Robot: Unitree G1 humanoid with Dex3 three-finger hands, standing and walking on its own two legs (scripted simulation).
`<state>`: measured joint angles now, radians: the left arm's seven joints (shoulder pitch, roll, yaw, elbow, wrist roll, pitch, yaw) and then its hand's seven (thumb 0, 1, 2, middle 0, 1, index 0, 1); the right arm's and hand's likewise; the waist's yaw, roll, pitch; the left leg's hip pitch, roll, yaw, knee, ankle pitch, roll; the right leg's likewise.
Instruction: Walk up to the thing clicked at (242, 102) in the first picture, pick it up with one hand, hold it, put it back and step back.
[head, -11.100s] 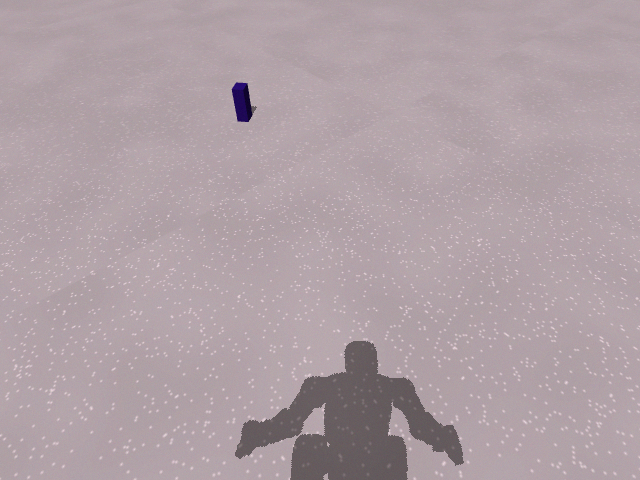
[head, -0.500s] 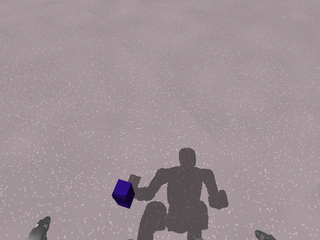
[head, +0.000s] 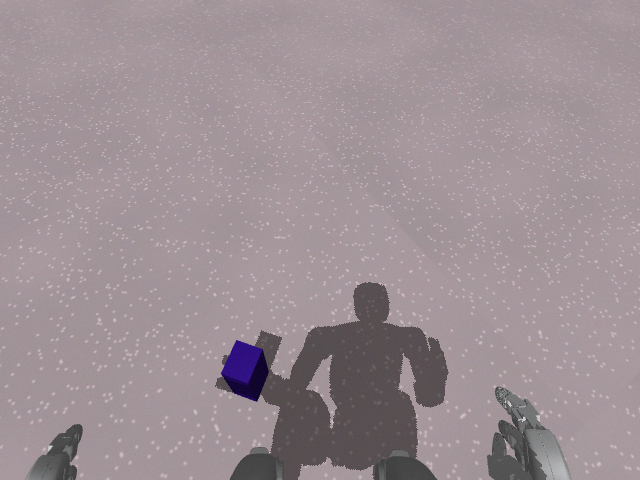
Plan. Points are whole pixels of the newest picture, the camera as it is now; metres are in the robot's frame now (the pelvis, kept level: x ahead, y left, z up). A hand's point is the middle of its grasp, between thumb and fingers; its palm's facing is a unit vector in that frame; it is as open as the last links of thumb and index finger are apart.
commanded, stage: go down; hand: left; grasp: from the side
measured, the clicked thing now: (247, 372) +0.41 +0.19 -0.58
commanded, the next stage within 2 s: none
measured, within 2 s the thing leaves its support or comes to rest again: neither
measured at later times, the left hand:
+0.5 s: hand (110, 417) +0.24 +0.33 -0.20, palm faces +0.14 -0.97 -0.22, open 17.5 cm
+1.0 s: hand (111, 389) +0.29 +0.37 -0.24, palm faces +0.16 -0.97 -0.18, open 17.2 cm
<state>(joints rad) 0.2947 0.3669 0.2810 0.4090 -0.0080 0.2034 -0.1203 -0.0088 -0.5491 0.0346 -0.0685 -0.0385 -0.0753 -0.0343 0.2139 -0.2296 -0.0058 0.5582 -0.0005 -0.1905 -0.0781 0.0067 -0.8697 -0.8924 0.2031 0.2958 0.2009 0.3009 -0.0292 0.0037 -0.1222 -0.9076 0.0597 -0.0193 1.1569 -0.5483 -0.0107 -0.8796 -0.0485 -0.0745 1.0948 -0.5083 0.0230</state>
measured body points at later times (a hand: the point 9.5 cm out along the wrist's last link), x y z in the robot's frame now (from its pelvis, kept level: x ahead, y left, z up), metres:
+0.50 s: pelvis -0.04 +0.00 -0.12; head +0.13 +0.03 +0.29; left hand +0.23 +0.39 -0.18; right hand +0.13 -0.27 -0.23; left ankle +0.00 +0.12 -0.65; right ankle +0.01 -0.14 -0.65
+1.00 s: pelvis -0.07 +0.00 -0.22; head +0.12 +0.03 +0.19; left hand +0.28 +0.42 -0.23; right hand +0.08 -0.29 -0.32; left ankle +0.00 +0.12 -0.65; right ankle +0.01 -0.14 -0.65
